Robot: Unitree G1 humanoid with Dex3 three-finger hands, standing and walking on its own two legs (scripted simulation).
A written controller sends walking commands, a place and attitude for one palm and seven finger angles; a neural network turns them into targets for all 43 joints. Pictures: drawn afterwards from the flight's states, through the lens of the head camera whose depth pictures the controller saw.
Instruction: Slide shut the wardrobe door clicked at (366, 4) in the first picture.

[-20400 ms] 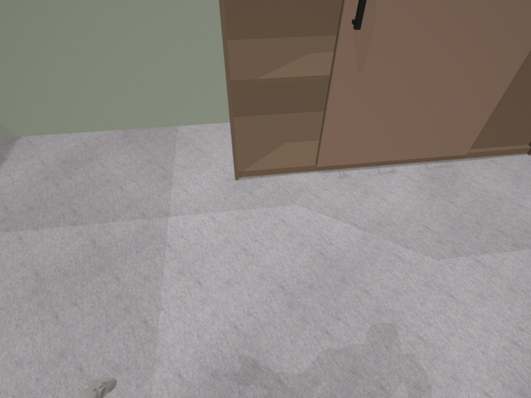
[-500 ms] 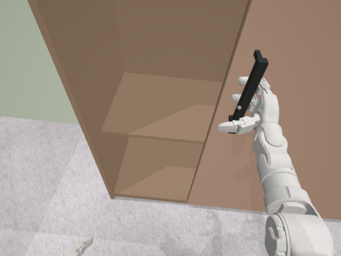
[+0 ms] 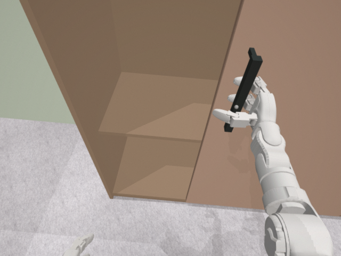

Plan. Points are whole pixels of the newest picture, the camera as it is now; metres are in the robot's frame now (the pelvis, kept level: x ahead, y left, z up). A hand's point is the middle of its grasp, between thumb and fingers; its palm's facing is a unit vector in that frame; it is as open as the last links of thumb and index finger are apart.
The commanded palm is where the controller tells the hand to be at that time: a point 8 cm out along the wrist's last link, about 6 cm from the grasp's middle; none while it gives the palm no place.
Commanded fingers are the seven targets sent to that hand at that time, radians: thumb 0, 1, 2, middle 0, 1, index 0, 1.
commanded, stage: grip the handle and tug to test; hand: right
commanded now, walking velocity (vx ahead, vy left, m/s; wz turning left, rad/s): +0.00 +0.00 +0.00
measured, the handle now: (238, 94) +0.49 -0.12 +0.13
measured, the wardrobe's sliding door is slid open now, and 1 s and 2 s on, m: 0.43 0.43 0.43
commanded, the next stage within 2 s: tug the door sideways, standing still in 1.08 s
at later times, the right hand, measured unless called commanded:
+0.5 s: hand (232, 107) +0.44 -0.09 +0.14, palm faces +0.00 +1.00 +0.00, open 5.5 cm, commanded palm +0.41 -0.15 +0.14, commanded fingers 0.00 -0.90 -0.90 0.45 1.40 0.45 1.40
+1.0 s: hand (232, 107) +0.44 -0.09 +0.14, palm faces +0.01 +1.00 +0.00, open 5.6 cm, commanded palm +0.39 -0.14 +0.14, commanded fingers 0.00 -0.90 -0.90 0.45 1.40 0.45 1.40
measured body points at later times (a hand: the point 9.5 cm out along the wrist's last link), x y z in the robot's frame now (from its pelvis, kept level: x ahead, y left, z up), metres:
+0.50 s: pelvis +0.01 +0.00 +0.00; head +0.03 +0.02 +0.45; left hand +0.10 +0.25 -0.12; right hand +0.43 -0.15 +0.14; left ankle +0.01 +0.11 -0.73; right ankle -0.02 -0.10 -0.73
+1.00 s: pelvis +0.02 +0.01 +0.00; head +0.04 +0.03 +0.45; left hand +0.12 +0.26 -0.11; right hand +0.43 -0.15 +0.14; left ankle +0.01 +0.11 -0.73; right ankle -0.02 -0.10 -0.73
